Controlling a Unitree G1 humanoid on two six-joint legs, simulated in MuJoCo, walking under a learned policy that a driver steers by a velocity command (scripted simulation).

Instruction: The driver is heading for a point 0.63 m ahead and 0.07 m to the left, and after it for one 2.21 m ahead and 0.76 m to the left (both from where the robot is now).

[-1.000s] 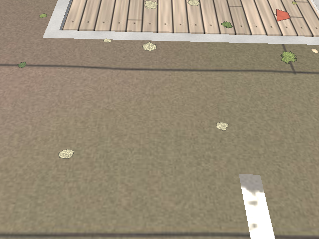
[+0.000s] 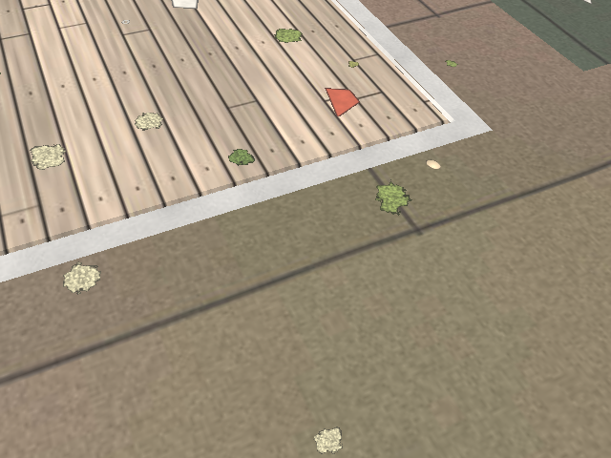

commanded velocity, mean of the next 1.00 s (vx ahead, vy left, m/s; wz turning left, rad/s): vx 0.50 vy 0.00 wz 0.23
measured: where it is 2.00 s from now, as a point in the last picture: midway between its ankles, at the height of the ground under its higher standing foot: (200, 275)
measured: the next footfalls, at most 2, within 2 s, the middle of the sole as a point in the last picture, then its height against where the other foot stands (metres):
right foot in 0.30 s outside the picture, level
left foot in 0.84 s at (246, 423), level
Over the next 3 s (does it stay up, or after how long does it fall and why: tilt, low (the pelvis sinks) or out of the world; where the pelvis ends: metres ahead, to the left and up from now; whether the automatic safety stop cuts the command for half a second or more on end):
stays up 1.51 0.49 -0.01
